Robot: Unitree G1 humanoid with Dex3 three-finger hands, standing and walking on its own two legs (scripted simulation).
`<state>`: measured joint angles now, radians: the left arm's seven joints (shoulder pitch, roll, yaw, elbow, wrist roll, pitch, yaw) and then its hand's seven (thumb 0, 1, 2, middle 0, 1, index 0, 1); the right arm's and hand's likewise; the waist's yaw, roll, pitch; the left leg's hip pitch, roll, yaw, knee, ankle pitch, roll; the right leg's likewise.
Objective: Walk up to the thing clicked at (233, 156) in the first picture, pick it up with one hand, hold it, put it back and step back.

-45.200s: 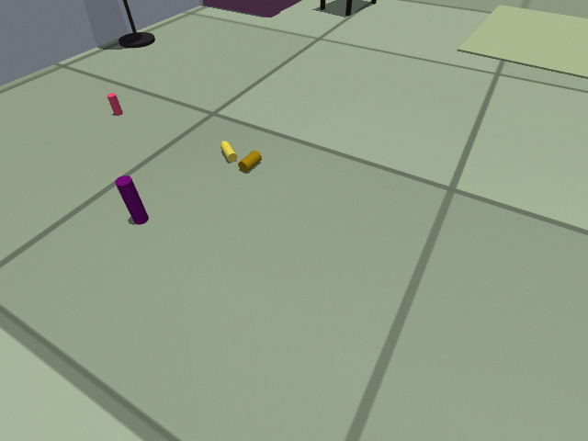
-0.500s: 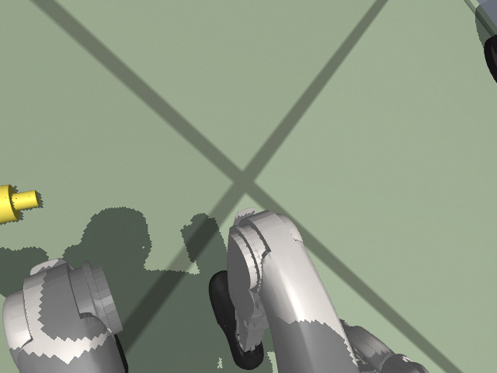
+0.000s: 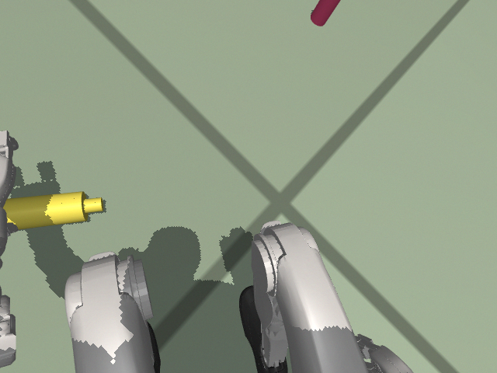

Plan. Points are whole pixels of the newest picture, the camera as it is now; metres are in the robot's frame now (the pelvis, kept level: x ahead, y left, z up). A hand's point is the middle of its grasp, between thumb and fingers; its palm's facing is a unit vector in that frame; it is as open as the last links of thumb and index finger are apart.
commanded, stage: withdraw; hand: left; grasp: from above
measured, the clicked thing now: (55, 209) +0.42 +0.30 -0.28
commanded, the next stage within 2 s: home in 0.48 s
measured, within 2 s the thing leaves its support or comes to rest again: neither
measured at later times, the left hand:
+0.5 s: hand out of the picture +0.38 +0.34 -0.11, palm faces -0.51 -0.08 -0.86, open 13.8 cm
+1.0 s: hand out of the picture +0.39 +0.32 -0.07, palm faces -0.30 -0.35 -0.89, open 10.3 cm
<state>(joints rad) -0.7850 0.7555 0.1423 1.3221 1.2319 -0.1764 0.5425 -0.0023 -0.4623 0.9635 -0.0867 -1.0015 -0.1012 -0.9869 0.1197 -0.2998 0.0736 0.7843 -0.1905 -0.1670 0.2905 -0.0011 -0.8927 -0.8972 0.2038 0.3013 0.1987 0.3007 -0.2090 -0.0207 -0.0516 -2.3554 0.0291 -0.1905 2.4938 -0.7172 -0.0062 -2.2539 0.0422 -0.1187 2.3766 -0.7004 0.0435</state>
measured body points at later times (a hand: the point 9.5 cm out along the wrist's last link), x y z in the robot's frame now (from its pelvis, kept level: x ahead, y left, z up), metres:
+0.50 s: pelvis -0.02 -0.01 +0.04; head +0.19 +0.07 +0.43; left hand +0.40 +0.34 -0.06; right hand +0.08 -0.28 -0.07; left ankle +0.06 +0.13 -0.28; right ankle +0.10 -0.12 -0.28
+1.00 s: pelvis +0.00 +0.00 +0.07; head +0.21 +0.06 +0.46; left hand +0.40 +0.34 -0.02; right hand +0.09 -0.25 -0.06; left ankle +0.06 +0.13 -0.28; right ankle +0.10 -0.12 -0.28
